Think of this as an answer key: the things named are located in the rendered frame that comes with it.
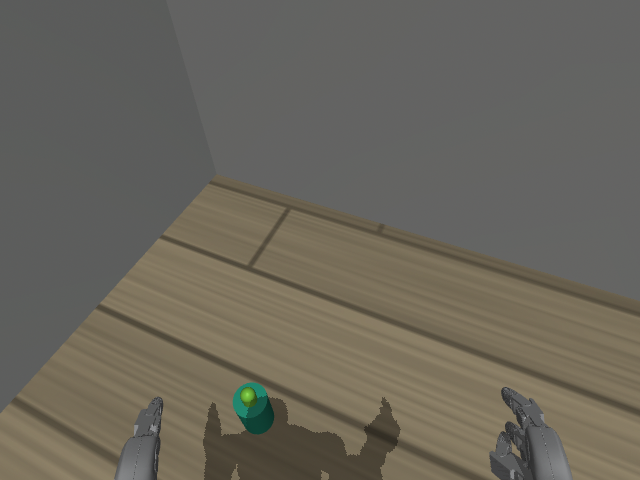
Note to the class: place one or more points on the left robot hand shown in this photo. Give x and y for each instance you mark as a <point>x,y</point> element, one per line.
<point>139,456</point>

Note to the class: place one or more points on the bottle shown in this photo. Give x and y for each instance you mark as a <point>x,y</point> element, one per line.
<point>252,405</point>

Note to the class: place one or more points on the right robot hand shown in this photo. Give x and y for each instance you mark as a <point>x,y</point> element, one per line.
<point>542,453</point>

